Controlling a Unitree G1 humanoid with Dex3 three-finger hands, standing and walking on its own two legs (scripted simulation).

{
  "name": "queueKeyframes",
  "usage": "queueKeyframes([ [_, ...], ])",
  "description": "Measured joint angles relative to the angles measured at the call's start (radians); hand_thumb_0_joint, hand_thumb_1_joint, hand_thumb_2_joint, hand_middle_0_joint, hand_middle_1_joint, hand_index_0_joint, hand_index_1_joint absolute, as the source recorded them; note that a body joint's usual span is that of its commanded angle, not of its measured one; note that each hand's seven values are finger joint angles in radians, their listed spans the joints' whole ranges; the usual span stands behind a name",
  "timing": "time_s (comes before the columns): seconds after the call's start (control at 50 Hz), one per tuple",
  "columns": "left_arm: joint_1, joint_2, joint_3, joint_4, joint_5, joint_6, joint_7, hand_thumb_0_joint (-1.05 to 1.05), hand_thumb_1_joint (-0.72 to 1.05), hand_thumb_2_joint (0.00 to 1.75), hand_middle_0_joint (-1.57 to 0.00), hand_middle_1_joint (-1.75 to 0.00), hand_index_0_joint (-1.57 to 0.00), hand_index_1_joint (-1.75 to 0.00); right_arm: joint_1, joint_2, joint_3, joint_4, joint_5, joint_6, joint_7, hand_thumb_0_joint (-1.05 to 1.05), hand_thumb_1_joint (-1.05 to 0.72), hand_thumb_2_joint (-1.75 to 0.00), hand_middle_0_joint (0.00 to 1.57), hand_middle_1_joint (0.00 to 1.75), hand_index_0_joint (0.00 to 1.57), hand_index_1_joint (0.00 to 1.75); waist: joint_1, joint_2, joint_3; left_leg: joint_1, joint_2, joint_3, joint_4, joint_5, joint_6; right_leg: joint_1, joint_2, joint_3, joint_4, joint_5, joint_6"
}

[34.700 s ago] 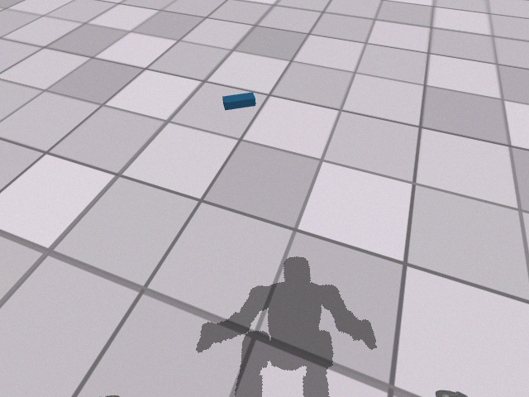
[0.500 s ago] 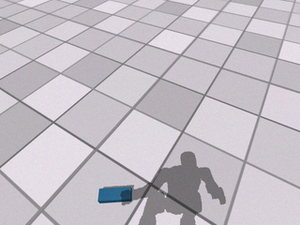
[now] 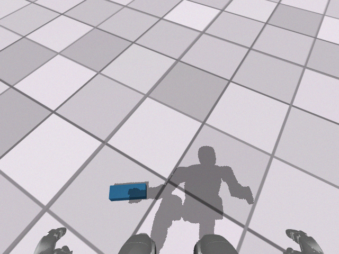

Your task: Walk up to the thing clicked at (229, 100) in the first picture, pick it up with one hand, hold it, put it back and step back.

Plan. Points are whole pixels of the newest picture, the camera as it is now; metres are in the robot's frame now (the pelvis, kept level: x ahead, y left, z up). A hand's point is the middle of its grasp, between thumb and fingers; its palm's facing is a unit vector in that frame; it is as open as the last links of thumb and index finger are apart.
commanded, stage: step back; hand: left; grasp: from above
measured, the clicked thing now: (128, 192) +0.43 +0.25 -0.73
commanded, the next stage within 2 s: none
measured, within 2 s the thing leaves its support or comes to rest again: neither
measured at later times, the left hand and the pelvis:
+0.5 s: hand out of the picture -0.01 +0.24 -0.13, palm faces +0.04 -0.90 -0.43, open 7.4 cm; pelvis -0.10 -0.03 +0.00, yaw +2 degrees
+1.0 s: hand out of the picture -0.17 +0.26 -0.15, palm faces -0.04 -0.90 -0.43, open 7.4 cm; pelvis -0.26 -0.02 -0.01, yaw -2 degrees
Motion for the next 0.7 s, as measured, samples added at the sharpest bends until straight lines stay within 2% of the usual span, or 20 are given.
queueKeyframes([
  [0.06,-0.002,0.011,0.008,-0.018,0.005,0.01,0.0,0.0,0.9,0.9,-0.21,-0.3,-0.2,-0.3,0.005,0.005,-0.003,-0.03,-0.014,-0.001,0.003,0.01,-0.91,-0.9,0.2,0.3,0.2,0.3,-0.004,0.003,0.011,-0.029,0.011,-0.004,0.027,0.004,0.003,-0.07,0.05,0.037,0.22,-0.178,-0.023],
  [0.12,0.01,0.008,0.015,-0.034,-0.002,0.013,-0.001,0.0,0.9,0.9,-0.2,-0.3,-0.2,-0.3,0.014,0.008,0.0,-0.059,-0.027,-0.001,-0.004,0.01,-0.91,-0.9,0.2,0.3,0.2,0.3,0.002,0.015,0.007,-0.054,0.028,-0.007,0.025,0.026,0.004,-0.095,0.088,0.045,0.369,-0.246,-0.034],
  [0.16,0.035,-0.004,0.016,-0.045,0.0,0.004,-0.004,0.0,0.9,0.9,-0.2,-0.3,-0.2,-0.3,0.015,0.003,0.002,-0.074,-0.03,0.004,-0.011,0.01,-0.91,-0.9,0.2,0.3,0.2,0.3,0.012,0.029,0.0,-0.074,0.042,-0.002,0.035,0.032,-0.002,-0.05,0.077,0.028,0.279,-0.222,-0.026],
  [0.2,0.069,-0.013,0.019,-0.05,0.011,-0.012,-0.004,0.0,0.9,0.9,-0.21,-0.3,-0.2,-0.3,0.011,-0.005,0.006,-0.086,-0.023,0.012,-0.014,0.01,-0.9,-0.9,0.2,0.3,0.2,0.3,0.02,0.042,-0.008,-0.106,0.055,0.001,0.08,0.02,-0.016,0.034,0.063,0.015,0.068,-0.108,-0.01],
  [0.22,0.077,-0.028,0.022,-0.045,0.02,-0.016,-0.001,0.0,0.9,0.9,-0.21,-0.3,-0.2,-0.3,0.002,-0.013,0.006,-0.089,-0.018,0.016,-0.017,0.01,-0.9,-0.9,0.2,0.3,0.2,0.3,0.013,0.07,0.004,-0.121,0.06,-0.031,0.117,-0.013,-0.008,0.041,0.08,0.0,0.06,-0.098,-0.014],
  [0.26,0.101,-0.045,0.014,-0.046,0.031,-0.012,-0.007,0.0,0.9,0.9,-0.21,-0.3,-0.2,-0.3,0.001,-0.012,0.002,-0.088,-0.011,0.025,-0.026,0.01,-0.91,-0.9,0.2,0.3,0.2,0.3,0.013,0.077,0.009,-0.158,-0.008,-0.108,0.255,-0.185,0.004,0.025,0.079,-0.005,0.084,-0.099,-0.029],
  [0.28,0.113,-0.052,0.011,-0.049,0.032,-0.011,-0.007,0.0,0.9,0.9,-0.21,-0.3,-0.2,-0.3,0.006,-0.009,0.001,-0.086,-0.007,0.028,-0.028,0.01,-0.91,-0.9,0.2,0.3,0.2,0.3,0.021,0.069,0.009,-0.172,-0.049,-0.13,0.345,-0.222,0.006,0.021,0.071,0.005,0.08,-0.091,-0.033],
  [0.32,0.127,-0.066,0.008,-0.052,0.031,-0.007,-0.006,0.0,0.9,0.9,-0.21,-0.3,-0.2,-0.3,0.023,-0.011,0.001,-0.087,0.004,0.025,-0.028,0.01,-0.91,-0.9,0.2,0.3,0.2,0.3,0.022,0.066,0.006,-0.188,-0.11,-0.161,0.485,-0.221,0.004,0.023,0.058,0.008,0.04,-0.058,-0.033],
  [0.38,0.124,-0.075,0.008,-0.076,0.031,-0.004,0.0,0.01,0.9,0.9,-0.21,-0.3,-0.21,-0.3,0.061,-0.018,0.007,-0.089,0.006,0.016,-0.031,0.01,-0.91,-0.9,0.2,0.3,0.2,0.3,0.021,0.061,0.003,-0.169,-0.147,-0.159,0.558,-0.219,-0.012,0.013,0.04,-0.002,-0.007,-0.015,-0.033],
  [0.46,0.099,-0.073,0.009,-0.135,0.027,-0.017,0.015,0.01,0.9,0.9,-0.21,-0.3,-0.21,-0.3,0.097,-0.027,0.01,-0.084,-0.002,0.023,-0.036,0.01,-0.91,-0.9,0.2,0.3,0.2,0.3,0.022,0.056,0.019,-0.089,-0.127,-0.131,0.457,-0.249,-0.025,-0.014,0.02,-0.03,-0.02,0.018,-0.031],
  [0.54,0.067,-0.054,0.007,-0.183,0.023,-0.02,0.021,0.01,0.9,0.9,-0.21,-0.3,-0.21,-0.3,0.099,-0.027,0.005,-0.091,-0.011,0.024,-0.031,0.01,-0.91,-0.9,0.2,0.3,0.2,0.3,0.017,0.037,0.041,-0.011,-0.079,-0.091,0.276,-0.259,-0.014,-0.058,-0.006,-0.054,0.009,0.035,-0.021],
  [0.58,0.056,-0.039,0.005,-0.194,0.019,-0.014,0.018,0.0,0.9,0.9,-0.21,-0.3,-0.21,-0.3,0.094,-0.026,0.001,-0.1,-0.014,0.016,-0.025,0.01,-0.91,-0.9,0.2,0.3,0.2,0.3,0.011,0.024,0.043,0.032,-0.058,-0.068,0.162,-0.214,-0.001,-0.089,-0.018,-0.061,0.036,0.04,-0.011],
  [0.6,0.052,-0.031,0.004,-0.196,0.016,-0.009,0.016,0.0,0.9,0.9,-0.21,-0.3,-0.21,-0.3,0.094,-0.027,-0.001,-0.105,-0.016,0.011,-0.021,0.01,-0.91,-0.9,0.2,0.3,0.2,0.3,0.005,0.019,0.041,0.061,-0.049,-0.055,0.087,-0.16,0.006,-0.105,-0.024,-0.065,0.054,0.041,-0.004],
  [0.64,0.04,-0.011,0.007,-0.19,0.011,0.002,0.014,0.0,0.9,0.9,-0.21,-0.3,-0.2,-0.3,0.084,-0.01,-0.007,-0.109,-0.028,0.004,-0.016,0.01,-0.91,-0.9,0.2,0.3,0.2,0.3,0.007,-0.023,0.049,0.069,-0.07,-0.029,0.058,-0.122,0.015,-0.13,-0.039,-0.031,0.088,0.031,0.002],
  [0.68,0.04,-0.007,0.013,-0.166,0.01,0.014,0.019,0.0,0.9,0.9,-0.21,-0.3,-0.2,-0.3,0.085,-0.001,-0.001,-0.118,-0.032,0.002,-0.004,0.01,-0.91,-0.9,0.2,0.3,0.2,0.3,0.0,-0.021,0.039,0.053,-0.057,-0.029,0.074,-0.119,0.024,-0.163,0.029,0.039,0.221,-0.162,-0.002],
  [0.7,0.042,-0.005,0.015,-0.155,0.01,0.019,0.022,0.0,0.9,0.9,-0.21,-0.3,-0.2,-0.3,0.085,0.004,0.003,-0.12,-0.035,0.002,-0.002,0.01,-0.91,-0.9,0.2,0.3,0.2,0.3,-0.005,-0.017,0.032,0.051,-0.048,-0.033,0.067,-0.108,0.026,-0.179,0.07,0.072,0.32,-0.216,-0.006],
])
